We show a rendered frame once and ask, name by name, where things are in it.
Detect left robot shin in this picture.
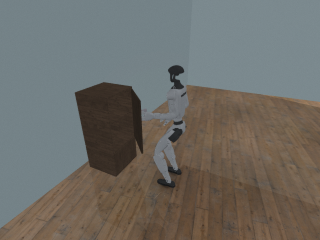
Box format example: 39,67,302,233
153,154,171,183

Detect right robot upper arm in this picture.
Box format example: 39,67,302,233
182,84,189,108

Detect robot left forearm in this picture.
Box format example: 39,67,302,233
153,112,176,120

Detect cupboard door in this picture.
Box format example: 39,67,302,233
131,89,143,154

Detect left robot hand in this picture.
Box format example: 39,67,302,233
141,111,154,121

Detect humanoid robot torso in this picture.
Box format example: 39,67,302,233
168,86,186,136

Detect right robot hand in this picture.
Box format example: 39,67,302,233
160,119,171,126

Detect left robot upper arm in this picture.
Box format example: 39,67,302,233
166,89,179,119

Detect handle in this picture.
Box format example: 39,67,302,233
141,108,147,121

